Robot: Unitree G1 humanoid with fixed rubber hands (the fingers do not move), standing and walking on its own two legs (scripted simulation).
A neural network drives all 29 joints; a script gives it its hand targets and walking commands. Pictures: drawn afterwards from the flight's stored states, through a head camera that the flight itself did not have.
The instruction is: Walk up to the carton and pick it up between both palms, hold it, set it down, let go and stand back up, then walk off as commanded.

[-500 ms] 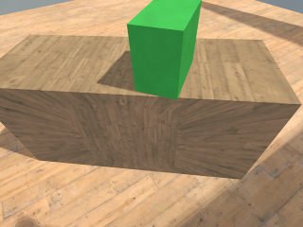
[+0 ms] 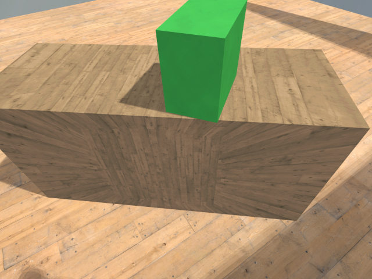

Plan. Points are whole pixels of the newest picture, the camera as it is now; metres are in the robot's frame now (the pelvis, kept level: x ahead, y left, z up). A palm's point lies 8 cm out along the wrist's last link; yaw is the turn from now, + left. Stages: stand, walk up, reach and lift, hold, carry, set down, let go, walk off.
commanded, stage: walk up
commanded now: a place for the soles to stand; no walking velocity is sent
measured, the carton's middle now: (205, 57) +0.80 -0.03 +0.09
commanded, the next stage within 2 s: none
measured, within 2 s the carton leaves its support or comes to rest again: neither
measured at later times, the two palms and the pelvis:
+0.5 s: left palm out of the picture +0.07 +0.27 -0.12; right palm out of the picture +0.09 -0.28 -0.11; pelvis +0.00 +0.00 +0.00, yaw +0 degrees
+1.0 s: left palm out of the picture +0.07 +0.27 -0.12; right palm out of the picture +0.09 -0.28 -0.11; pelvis +0.00 +0.00 +0.00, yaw +0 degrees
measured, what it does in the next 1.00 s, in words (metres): stands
